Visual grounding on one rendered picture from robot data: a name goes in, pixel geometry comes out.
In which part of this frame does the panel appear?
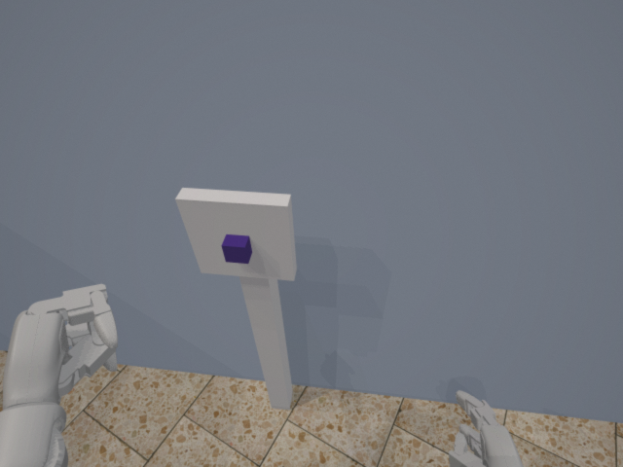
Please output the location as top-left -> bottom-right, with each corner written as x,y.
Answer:
175,188 -> 297,411

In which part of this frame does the left robot hand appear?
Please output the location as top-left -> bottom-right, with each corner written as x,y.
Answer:
3,284 -> 118,410

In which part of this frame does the right robot hand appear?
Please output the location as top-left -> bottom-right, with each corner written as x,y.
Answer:
449,390 -> 524,467

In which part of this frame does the left robot forearm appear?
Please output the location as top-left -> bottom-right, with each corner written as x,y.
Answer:
0,402 -> 68,467

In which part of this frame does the button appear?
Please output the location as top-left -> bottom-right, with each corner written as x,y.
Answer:
222,234 -> 252,264

